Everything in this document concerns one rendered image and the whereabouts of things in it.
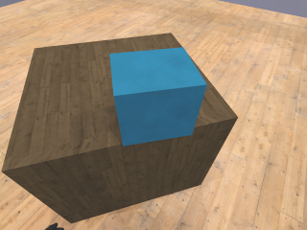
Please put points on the pedestal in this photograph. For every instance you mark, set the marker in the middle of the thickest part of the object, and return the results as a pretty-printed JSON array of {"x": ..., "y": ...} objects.
[{"x": 66, "y": 147}]

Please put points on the carton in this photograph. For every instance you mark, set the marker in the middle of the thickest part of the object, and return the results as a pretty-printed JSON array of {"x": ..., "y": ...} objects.
[{"x": 157, "y": 94}]

